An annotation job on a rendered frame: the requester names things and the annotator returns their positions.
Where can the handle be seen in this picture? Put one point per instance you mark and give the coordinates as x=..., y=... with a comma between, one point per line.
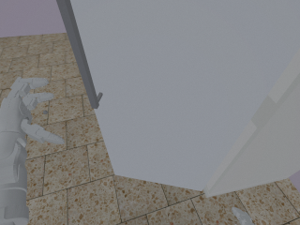
x=74, y=37

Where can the fridge door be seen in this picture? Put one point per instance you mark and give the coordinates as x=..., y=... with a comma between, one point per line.
x=181, y=79

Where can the right robot hand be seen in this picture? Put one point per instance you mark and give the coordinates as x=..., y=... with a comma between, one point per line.
x=243, y=217

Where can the left robot hand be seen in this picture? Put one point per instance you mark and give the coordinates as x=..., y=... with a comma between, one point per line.
x=19, y=103

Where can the robot left forearm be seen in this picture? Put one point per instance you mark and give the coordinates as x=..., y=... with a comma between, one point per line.
x=13, y=179

